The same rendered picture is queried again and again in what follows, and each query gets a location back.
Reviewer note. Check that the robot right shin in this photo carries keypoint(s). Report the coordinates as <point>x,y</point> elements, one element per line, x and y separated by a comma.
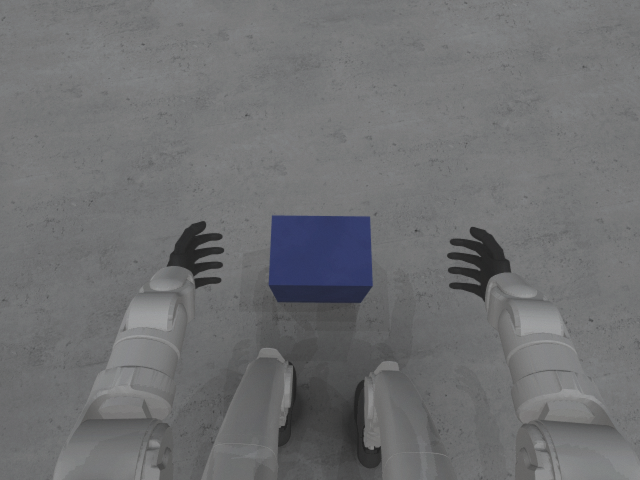
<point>372,431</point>

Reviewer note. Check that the robot left hand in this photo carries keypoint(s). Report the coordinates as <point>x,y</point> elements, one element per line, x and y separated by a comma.
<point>185,255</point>

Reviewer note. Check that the right robot upper arm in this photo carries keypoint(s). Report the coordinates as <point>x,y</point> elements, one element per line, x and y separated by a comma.
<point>554,450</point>

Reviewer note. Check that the left robot forearm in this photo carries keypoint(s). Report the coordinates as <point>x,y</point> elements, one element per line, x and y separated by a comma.
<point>138,380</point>

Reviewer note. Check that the robot shin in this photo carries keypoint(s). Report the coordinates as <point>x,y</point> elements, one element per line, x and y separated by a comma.
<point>273,353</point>
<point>372,431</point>

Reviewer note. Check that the left robot upper arm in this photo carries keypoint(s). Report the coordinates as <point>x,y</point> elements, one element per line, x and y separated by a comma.
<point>119,449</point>

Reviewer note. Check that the right robot forearm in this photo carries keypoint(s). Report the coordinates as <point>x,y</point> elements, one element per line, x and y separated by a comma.
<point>548,380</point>

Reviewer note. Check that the robot right hand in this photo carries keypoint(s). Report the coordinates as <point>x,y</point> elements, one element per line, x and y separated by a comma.
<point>491,262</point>

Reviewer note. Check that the robot left shin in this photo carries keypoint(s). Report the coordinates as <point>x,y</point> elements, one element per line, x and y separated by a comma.
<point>273,353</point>

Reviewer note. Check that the carton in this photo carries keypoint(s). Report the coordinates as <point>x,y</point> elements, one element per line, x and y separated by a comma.
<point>320,259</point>

